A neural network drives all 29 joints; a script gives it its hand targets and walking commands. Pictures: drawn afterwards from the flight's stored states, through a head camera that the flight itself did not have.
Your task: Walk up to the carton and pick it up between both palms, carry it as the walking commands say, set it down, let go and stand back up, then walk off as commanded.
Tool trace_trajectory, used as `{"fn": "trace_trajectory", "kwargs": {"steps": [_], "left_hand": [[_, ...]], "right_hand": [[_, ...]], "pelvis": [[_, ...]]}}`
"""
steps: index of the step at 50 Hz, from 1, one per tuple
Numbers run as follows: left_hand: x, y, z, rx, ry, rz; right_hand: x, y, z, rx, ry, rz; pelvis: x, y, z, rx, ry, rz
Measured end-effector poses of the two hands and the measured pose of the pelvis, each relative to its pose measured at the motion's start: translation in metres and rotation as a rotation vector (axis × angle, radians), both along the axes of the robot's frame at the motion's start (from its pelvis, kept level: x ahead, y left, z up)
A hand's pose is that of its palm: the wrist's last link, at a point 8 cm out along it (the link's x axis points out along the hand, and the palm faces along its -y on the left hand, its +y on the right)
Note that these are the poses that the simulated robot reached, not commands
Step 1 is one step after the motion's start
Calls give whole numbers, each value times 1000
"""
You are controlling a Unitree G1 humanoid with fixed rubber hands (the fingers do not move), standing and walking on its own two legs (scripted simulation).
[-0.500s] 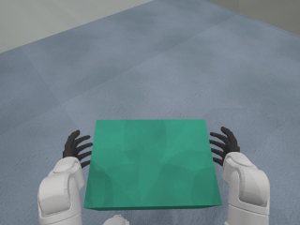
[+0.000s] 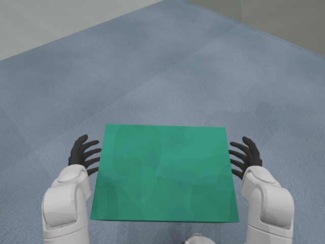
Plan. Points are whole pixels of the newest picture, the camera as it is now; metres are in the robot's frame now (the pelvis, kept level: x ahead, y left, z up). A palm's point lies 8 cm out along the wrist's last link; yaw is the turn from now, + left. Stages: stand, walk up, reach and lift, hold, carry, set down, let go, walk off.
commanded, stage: carry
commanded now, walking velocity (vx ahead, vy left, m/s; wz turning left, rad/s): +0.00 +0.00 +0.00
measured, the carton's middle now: (164, 175) +0.29 +0.00 -0.02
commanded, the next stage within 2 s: none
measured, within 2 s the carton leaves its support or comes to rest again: neither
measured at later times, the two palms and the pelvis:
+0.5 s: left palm (98, 103) +0.46 +0.18 +0.07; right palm (230, 102) +0.47 -0.19 +0.07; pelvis +0.21 -0.02 -0.01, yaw +1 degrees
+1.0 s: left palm (100, 95) +0.50 +0.18 +0.06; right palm (226, 98) +0.50 -0.19 +0.06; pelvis +0.24 +0.00 -0.02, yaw +0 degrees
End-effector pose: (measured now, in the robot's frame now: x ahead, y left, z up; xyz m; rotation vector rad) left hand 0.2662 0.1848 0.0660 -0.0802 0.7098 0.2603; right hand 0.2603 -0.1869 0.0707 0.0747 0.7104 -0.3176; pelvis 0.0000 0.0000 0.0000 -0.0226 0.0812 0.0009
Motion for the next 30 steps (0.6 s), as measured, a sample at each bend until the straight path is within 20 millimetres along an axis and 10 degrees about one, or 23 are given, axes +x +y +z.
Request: {"fn": "trace_trajectory", "kwargs": {"steps": [10,30], "left_hand": [[113,-25,-5,58,-11,51],[221,-6,7,28,-36,27]], "right_hand": [[138,-24,-18,14,-12,84],[233,-6,0,-3,-38,43]], "pelvis": [[116,-28,-19,9,-12,35],[231,-9,-15,19,-1,11]]}}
